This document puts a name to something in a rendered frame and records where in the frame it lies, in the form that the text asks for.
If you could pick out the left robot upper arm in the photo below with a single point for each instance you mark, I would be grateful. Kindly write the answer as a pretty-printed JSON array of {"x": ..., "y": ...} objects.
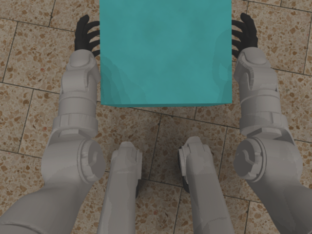
[{"x": 69, "y": 170}]

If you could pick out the right robot shin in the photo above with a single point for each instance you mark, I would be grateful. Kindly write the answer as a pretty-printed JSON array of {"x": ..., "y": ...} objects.
[{"x": 197, "y": 139}]

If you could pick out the right robot forearm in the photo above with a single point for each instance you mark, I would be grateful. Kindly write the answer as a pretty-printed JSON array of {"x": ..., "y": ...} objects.
[{"x": 261, "y": 114}]

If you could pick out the carton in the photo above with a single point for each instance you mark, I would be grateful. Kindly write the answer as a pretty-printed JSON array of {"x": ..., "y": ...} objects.
[{"x": 165, "y": 53}]

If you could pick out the left robot shin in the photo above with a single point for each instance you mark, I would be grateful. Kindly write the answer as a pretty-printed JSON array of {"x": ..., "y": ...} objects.
[{"x": 123, "y": 144}]

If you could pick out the right robot upper arm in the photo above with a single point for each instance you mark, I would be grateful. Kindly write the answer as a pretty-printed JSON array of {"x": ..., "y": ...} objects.
[{"x": 272, "y": 168}]

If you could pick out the robot left hand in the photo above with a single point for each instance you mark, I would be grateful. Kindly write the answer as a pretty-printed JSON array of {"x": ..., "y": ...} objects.
[{"x": 83, "y": 37}]

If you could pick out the robot right hand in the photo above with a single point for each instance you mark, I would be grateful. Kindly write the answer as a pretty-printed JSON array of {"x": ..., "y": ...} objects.
[{"x": 247, "y": 37}]

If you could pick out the left robot forearm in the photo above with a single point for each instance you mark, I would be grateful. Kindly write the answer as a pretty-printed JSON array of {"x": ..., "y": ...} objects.
[{"x": 77, "y": 100}]

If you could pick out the robot shin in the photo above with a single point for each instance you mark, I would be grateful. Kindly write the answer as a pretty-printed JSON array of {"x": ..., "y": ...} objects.
[
  {"x": 197, "y": 139},
  {"x": 123, "y": 144}
]

